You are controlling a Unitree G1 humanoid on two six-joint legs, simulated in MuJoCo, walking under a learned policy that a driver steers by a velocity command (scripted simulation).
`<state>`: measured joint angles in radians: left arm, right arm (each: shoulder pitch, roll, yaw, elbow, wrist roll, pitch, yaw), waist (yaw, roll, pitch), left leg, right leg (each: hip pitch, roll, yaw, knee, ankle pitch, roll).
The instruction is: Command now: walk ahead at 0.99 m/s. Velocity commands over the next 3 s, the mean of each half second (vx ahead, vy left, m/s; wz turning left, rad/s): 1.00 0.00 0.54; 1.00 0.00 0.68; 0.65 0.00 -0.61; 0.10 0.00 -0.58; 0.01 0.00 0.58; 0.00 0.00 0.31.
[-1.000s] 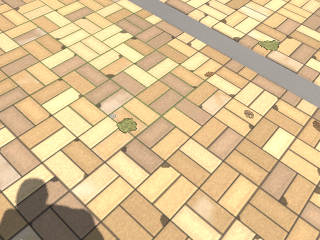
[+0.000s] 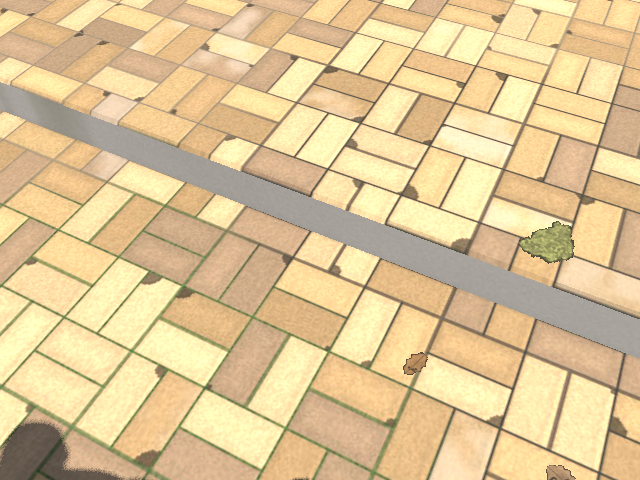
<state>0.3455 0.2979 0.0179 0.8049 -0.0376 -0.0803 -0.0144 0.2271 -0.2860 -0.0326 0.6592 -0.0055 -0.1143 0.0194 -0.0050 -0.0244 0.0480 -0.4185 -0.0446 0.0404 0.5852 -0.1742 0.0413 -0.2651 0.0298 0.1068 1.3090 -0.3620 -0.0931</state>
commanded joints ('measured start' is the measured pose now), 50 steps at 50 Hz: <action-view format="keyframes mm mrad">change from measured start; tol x64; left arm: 1 -152 54 4 -159 17 -42 -10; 50 -80 72 23 -78 -6 23 27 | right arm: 1 188 -94 -29 15 -23 -6 9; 50 58 -91 -43 1 -13 -15 14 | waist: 1 -44 27 -67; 50 29 23 31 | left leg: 1 413 257 -508 -349 -170 193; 14 267 198 -339 -417 71 137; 21 -473 91 -172 896 -216 12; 39 228 -21 138 212 51 137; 42 950 339 -852 -188 -303 455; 50 107 223 -286 -431 -121 205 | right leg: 1 -446 -118 25 -2 62 -6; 12 -126 -51 -30 -777 598 132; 19 865 -480 771 -929 -402 -140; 39 263 -297 -342 -643 1413 27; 42 -512 22 -12 387 -202 76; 50 -382 -224 32 -62 184 72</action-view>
